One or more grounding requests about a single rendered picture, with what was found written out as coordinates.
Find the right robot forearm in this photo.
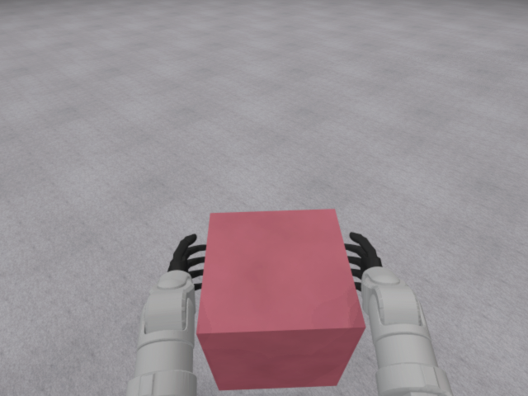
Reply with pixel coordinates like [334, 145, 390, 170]
[361, 266, 454, 396]

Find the left robot forearm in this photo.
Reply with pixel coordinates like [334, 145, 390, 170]
[126, 270, 197, 396]

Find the robot right hand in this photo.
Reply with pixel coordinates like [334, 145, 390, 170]
[344, 232, 382, 292]

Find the robot left hand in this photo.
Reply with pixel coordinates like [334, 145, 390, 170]
[167, 234, 206, 290]

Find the carton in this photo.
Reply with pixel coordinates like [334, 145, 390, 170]
[196, 209, 366, 390]

